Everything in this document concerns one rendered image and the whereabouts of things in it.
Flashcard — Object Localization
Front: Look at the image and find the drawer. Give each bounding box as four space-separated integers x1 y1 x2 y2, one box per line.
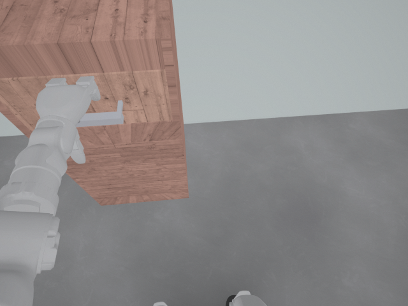
0 69 171 130

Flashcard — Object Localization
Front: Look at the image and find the robot right shin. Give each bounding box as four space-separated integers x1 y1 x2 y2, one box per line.
234 291 251 299

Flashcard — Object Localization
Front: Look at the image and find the left robot hand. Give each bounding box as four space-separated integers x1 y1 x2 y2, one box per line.
36 76 101 164

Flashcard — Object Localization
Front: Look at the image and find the left robot forearm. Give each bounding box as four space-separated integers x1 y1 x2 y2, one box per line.
0 115 77 217

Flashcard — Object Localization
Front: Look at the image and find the cabinet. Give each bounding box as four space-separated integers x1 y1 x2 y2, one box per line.
0 0 189 206

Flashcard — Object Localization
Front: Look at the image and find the left robot upper arm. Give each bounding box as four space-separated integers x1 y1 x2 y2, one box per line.
0 210 61 306

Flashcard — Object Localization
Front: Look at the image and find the handle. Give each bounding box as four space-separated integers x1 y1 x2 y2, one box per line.
76 100 124 127

